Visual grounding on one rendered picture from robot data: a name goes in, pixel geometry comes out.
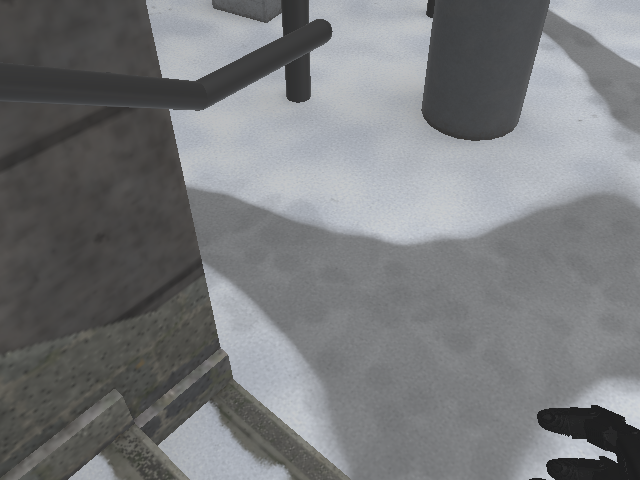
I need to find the right robot hand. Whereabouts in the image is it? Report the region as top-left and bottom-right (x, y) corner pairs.
(529, 405), (640, 480)

